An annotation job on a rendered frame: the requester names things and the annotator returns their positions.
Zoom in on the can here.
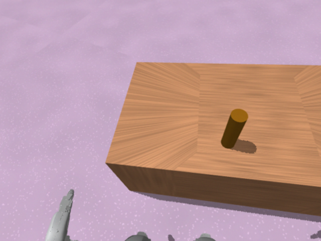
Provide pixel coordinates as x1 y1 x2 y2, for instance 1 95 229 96
221 109 248 149

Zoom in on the left robot hand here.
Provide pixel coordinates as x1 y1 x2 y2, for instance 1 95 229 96
45 189 78 241

